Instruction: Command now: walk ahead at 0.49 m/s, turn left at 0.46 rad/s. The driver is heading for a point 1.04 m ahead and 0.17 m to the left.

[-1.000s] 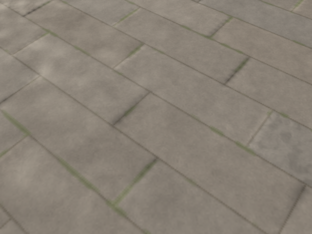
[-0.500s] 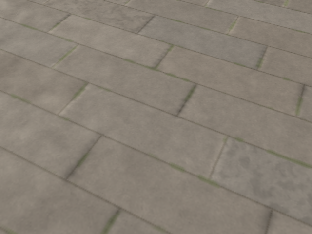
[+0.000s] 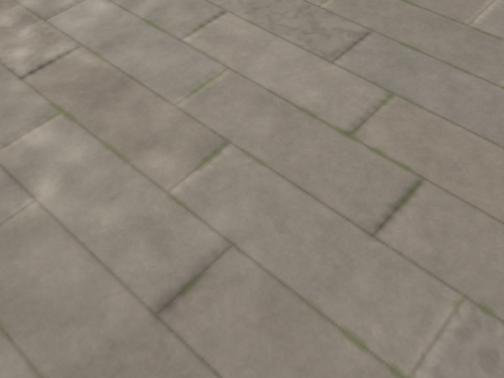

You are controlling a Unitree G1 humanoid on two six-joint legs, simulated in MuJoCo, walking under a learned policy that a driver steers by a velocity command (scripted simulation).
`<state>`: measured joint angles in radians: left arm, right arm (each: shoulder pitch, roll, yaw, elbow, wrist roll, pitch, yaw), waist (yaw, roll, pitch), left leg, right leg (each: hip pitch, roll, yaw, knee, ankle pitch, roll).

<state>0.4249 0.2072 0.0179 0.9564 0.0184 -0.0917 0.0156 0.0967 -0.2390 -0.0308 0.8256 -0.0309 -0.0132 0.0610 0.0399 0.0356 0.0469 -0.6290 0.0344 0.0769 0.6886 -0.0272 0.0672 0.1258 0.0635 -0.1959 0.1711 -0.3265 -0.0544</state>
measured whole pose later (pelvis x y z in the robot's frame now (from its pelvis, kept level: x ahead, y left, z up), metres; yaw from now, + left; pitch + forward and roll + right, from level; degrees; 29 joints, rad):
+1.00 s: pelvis +0.55 +0.07 +0.01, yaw +21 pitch +1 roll -1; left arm 0.44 0.22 0.03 0.94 0.01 -0.08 -0.02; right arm 0.11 -0.25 -0.02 0.80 -0.04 -0.03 0.04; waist 0.05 0.05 0.03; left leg -0.61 0.08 0.00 0.75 -0.09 0.02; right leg -0.02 0.07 -0.05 0.21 -0.21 -0.07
